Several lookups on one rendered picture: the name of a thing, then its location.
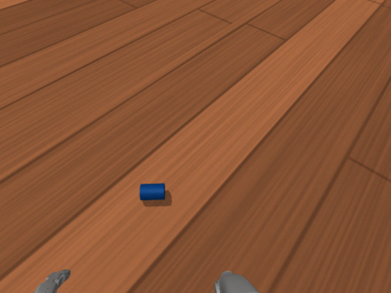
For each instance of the left robot hand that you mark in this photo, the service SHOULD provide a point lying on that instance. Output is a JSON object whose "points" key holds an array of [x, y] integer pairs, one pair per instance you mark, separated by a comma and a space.
{"points": [[53, 282]]}

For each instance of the can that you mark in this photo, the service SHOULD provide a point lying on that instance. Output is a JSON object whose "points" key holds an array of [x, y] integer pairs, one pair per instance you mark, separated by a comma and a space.
{"points": [[152, 192]]}

